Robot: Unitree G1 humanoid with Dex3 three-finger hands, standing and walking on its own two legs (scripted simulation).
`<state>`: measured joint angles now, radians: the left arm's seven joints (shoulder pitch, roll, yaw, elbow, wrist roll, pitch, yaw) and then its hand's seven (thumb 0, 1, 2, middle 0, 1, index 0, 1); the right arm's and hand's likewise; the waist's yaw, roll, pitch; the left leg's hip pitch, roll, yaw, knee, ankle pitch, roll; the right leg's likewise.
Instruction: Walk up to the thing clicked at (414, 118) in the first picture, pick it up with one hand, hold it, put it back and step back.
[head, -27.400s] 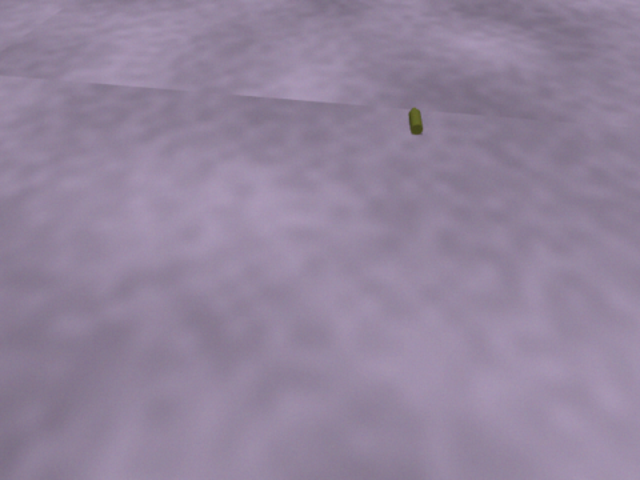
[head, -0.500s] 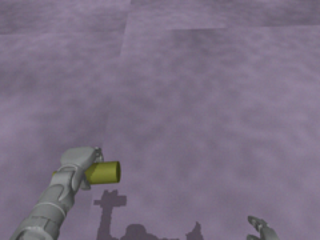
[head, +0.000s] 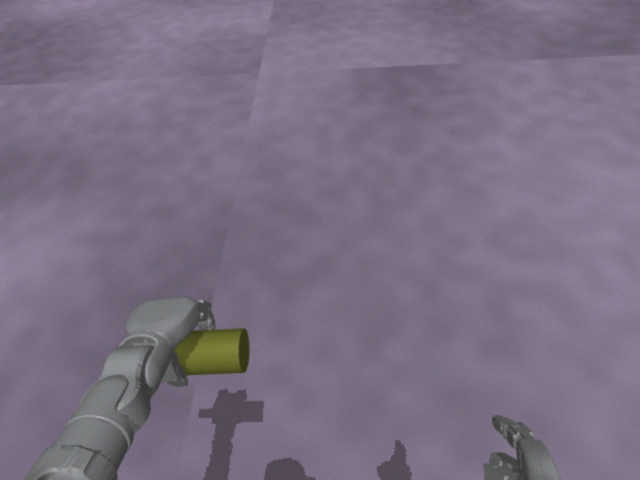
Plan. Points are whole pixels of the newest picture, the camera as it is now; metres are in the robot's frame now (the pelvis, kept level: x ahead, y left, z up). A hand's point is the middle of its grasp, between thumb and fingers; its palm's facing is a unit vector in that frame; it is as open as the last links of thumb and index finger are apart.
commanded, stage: hold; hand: left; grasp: from above
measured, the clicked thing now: (180, 353) +0.30 +0.22 -0.07
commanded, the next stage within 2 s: crouch in 0.92 s
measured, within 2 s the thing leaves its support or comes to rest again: neither
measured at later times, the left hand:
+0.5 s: hand (169, 349) +0.29 +0.22 -0.02, palm faces -0.44 -0.06 -0.89, open 9.1 cm
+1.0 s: hand (169, 343) +0.30 +0.23 -0.03, palm faces -0.45 -0.06 -0.89, open 9.1 cm
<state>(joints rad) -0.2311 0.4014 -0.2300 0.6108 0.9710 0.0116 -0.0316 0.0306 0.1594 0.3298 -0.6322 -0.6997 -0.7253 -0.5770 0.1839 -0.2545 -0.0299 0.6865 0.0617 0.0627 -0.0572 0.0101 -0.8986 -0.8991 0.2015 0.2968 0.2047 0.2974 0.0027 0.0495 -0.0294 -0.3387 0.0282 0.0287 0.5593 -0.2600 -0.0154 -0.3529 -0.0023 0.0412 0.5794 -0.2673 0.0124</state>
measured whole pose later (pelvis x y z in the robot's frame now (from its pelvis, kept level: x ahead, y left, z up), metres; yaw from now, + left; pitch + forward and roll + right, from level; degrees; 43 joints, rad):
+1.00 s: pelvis +0.01 +0.01 +0.01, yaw +0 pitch +1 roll +0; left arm -0.23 0.41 -0.23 0.58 0.98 0.01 -0.06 0.03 0.15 0.32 -0.66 -0.66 -0.76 -0.53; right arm 0.17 -0.24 -0.02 0.69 0.07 0.07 -0.06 0.01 -0.90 -0.90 0.20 0.30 0.20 0.30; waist 0.02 0.04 -0.01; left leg -0.26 0.02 0.04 0.48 -0.24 -0.01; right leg -0.27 -0.01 0.05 0.49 -0.24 0.02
